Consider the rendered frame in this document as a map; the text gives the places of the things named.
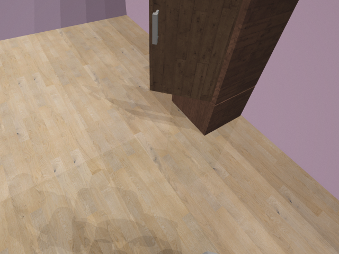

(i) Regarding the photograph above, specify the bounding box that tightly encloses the handle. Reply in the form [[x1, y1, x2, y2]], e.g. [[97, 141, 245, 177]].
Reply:
[[152, 10, 159, 45]]

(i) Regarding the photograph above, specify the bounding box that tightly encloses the cupboard door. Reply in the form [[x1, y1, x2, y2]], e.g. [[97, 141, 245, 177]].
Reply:
[[149, 0, 243, 102]]

